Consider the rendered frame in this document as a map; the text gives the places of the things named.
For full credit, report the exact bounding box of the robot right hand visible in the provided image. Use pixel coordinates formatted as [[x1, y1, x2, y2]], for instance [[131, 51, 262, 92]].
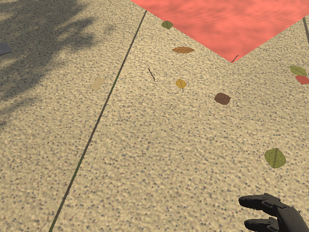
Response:
[[239, 192, 309, 232]]

